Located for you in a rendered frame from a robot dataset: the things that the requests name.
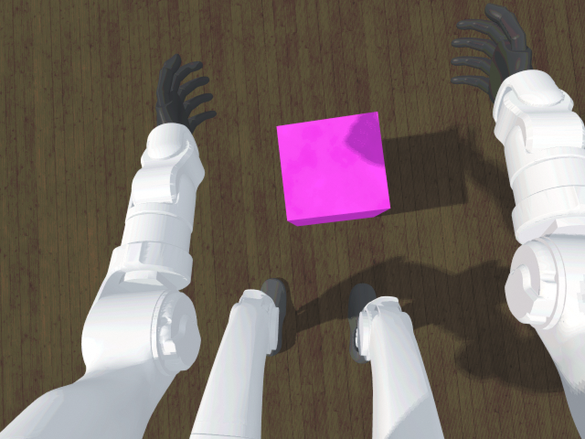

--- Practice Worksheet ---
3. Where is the robot left shin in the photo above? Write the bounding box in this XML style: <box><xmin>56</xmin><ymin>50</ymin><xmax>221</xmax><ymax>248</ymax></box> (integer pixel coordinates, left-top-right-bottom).
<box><xmin>229</xmin><ymin>289</ymin><xmax>276</xmax><ymax>317</ymax></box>

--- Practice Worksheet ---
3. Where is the robot left hand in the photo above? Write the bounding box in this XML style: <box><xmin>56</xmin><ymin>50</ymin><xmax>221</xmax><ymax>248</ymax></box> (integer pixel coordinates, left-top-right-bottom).
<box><xmin>155</xmin><ymin>54</ymin><xmax>217</xmax><ymax>134</ymax></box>

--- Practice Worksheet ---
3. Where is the robot right thigh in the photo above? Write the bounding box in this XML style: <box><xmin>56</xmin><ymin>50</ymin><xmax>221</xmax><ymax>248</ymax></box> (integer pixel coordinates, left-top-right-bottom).
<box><xmin>358</xmin><ymin>305</ymin><xmax>444</xmax><ymax>439</ymax></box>

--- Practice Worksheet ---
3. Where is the robot right hand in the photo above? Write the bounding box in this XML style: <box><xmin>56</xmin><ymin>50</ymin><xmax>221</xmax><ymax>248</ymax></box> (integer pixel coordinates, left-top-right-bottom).
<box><xmin>451</xmin><ymin>3</ymin><xmax>533</xmax><ymax>104</ymax></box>

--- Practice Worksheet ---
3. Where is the robot right upper arm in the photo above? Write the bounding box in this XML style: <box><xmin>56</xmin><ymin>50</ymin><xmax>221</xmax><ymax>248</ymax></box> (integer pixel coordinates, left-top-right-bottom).
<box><xmin>505</xmin><ymin>236</ymin><xmax>585</xmax><ymax>439</ymax></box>

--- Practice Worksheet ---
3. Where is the right robot forearm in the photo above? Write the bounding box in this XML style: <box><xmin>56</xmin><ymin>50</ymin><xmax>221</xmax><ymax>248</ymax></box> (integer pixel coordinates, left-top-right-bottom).
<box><xmin>493</xmin><ymin>70</ymin><xmax>585</xmax><ymax>244</ymax></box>

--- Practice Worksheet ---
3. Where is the left robot forearm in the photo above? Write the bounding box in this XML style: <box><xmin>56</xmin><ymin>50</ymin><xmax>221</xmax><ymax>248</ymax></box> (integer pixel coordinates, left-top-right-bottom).
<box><xmin>81</xmin><ymin>123</ymin><xmax>205</xmax><ymax>365</ymax></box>

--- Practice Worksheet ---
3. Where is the carton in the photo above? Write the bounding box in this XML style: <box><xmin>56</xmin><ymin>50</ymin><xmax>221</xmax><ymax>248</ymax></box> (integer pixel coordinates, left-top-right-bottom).
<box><xmin>277</xmin><ymin>112</ymin><xmax>390</xmax><ymax>226</ymax></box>

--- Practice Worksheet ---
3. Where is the robot left upper arm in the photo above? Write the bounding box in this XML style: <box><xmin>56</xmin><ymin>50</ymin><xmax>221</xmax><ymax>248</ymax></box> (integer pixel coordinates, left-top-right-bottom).
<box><xmin>0</xmin><ymin>289</ymin><xmax>201</xmax><ymax>439</ymax></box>

